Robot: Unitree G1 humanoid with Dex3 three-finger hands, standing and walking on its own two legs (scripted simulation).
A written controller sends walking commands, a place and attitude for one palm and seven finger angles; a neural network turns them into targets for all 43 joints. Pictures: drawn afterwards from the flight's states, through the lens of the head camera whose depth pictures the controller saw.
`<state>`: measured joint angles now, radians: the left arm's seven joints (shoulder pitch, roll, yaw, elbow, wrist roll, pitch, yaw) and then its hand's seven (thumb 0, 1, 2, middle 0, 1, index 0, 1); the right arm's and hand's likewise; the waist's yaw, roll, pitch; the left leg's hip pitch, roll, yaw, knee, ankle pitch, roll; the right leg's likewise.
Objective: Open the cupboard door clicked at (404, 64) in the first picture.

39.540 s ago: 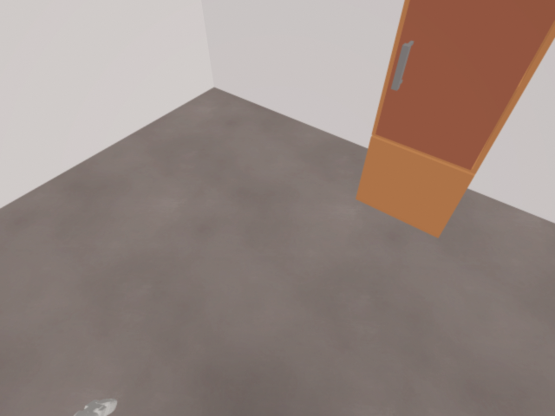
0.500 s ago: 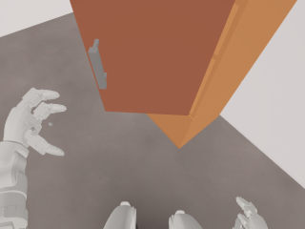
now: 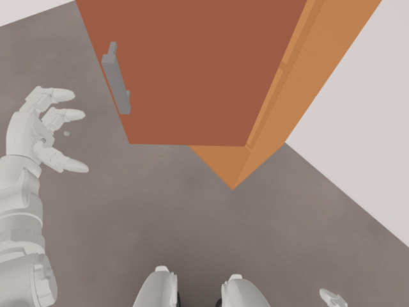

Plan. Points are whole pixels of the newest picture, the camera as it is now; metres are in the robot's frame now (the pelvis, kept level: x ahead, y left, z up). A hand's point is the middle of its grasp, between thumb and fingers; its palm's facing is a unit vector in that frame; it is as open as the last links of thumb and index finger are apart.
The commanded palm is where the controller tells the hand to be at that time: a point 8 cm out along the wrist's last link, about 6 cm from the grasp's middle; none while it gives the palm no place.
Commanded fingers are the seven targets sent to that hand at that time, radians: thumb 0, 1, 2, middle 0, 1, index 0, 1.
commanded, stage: move the hooked fingers beside the handle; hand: left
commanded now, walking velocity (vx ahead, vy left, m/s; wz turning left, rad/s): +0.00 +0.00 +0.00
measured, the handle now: (119, 80) +0.56 +0.19 +0.05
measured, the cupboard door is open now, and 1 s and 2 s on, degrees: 49 49 48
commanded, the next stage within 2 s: slide the fingers in behind the handle in 1.50 s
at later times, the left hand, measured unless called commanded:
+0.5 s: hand (80, 104) +0.49 +0.25 +0.05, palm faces +0.02 -1.00 +0.00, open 14.0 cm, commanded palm +0.47 +0.29 +0.05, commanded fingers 0.00 -0.50 0.30 -0.30 -1.20 -0.30 -1.20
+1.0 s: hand (84, 97) +0.51 +0.25 +0.05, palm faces +0.03 -1.00 +0.00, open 14.0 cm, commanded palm +0.50 +0.28 +0.05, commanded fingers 0.00 -0.50 0.30 -0.30 -1.20 -0.30 -1.20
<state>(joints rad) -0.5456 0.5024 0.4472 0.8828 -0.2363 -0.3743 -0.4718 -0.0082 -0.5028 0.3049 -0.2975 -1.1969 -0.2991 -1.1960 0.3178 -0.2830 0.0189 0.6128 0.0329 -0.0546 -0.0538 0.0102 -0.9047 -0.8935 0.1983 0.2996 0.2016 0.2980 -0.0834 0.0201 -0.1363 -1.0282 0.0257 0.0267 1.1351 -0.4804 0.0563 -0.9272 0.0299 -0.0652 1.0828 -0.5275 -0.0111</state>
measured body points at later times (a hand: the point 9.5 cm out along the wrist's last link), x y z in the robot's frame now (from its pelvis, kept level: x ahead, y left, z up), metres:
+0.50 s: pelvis -0.01 +0.00 -0.01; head +0.14 +0.04 +0.41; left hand +0.48 +0.31 +0.05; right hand +0.02 -0.27 -0.12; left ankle +0.03 +0.08 -0.65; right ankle -0.01 -0.12 -0.65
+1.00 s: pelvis +0.00 +0.01 -0.01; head +0.16 +0.04 +0.41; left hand +0.50 +0.30 +0.05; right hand -0.01 -0.26 -0.11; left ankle +0.03 +0.08 -0.65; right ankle -0.01 -0.12 -0.65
